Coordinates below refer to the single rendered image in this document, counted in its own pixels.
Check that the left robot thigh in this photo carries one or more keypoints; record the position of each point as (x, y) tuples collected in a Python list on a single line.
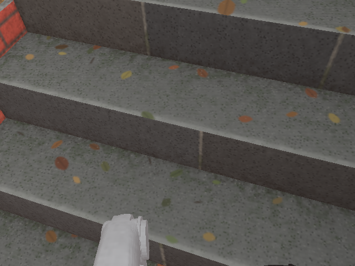
[(124, 242)]

